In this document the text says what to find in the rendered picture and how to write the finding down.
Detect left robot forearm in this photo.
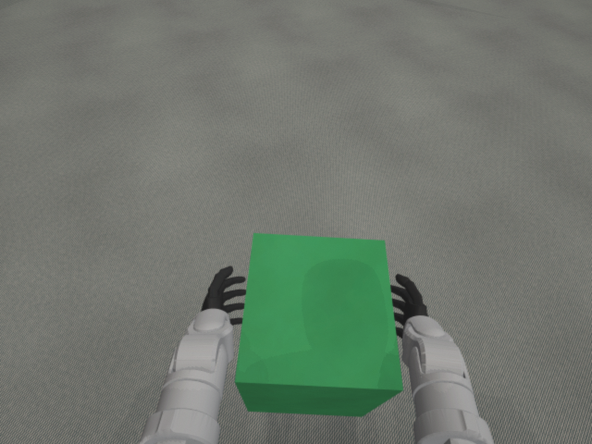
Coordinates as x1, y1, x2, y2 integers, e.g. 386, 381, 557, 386
139, 309, 234, 444

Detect robot left hand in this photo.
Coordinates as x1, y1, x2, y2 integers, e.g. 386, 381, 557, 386
202, 266, 246, 326

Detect robot right hand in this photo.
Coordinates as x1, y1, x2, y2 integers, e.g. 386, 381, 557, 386
390, 274, 428, 338

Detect right robot forearm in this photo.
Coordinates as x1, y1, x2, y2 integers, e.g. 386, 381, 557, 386
402, 315, 494, 444

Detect carton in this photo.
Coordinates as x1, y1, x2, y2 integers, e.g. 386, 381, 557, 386
235, 233, 403, 417

